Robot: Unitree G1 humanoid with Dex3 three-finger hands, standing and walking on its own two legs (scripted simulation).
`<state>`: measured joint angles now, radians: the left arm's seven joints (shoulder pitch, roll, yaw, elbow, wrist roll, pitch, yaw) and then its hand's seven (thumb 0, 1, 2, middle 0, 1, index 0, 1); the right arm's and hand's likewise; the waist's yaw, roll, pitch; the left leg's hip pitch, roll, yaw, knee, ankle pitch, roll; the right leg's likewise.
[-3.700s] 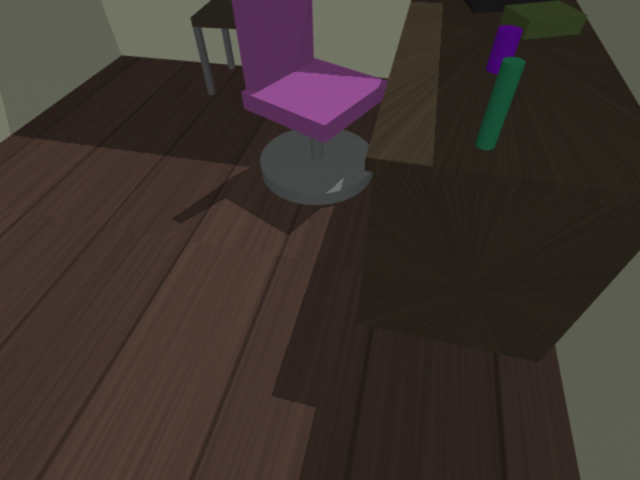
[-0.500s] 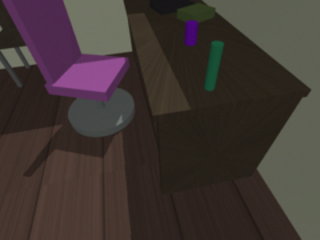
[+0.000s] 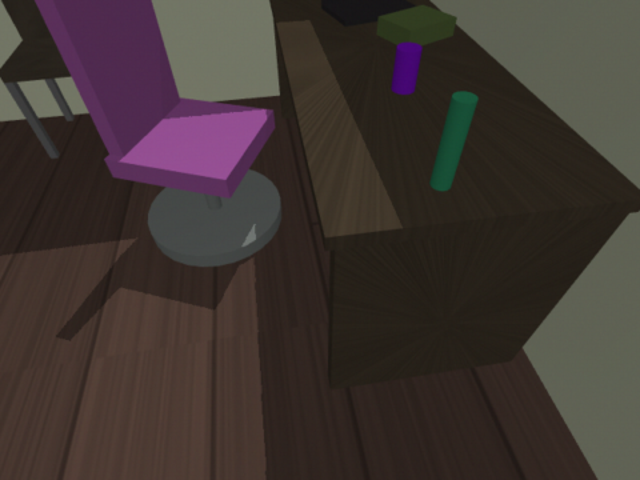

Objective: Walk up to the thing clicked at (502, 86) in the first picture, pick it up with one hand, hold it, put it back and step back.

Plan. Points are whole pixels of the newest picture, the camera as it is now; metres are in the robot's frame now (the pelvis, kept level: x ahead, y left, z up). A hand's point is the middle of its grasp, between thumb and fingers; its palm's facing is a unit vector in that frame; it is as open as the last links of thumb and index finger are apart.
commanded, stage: walk up
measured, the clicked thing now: (451, 145) +0.69 -0.22 +0.05
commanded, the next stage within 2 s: stand in 0.40 s
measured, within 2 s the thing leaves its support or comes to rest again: neither
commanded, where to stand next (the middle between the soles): +0.06 +0.00 m, yaw -1 degrees
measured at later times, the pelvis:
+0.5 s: pelvis +0.00 +0.01 +0.00, yaw +1 degrees
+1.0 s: pelvis +0.00 +0.00 +0.00, yaw +0 degrees
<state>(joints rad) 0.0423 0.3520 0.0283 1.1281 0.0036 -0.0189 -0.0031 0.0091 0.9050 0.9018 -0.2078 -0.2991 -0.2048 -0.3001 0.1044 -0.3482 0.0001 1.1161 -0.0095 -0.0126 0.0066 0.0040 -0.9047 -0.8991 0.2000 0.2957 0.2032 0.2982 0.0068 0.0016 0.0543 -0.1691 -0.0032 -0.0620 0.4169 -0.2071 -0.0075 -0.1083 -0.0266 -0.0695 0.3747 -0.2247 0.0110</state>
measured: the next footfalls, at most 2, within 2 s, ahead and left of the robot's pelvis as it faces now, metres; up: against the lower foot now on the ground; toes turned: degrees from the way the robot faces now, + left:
none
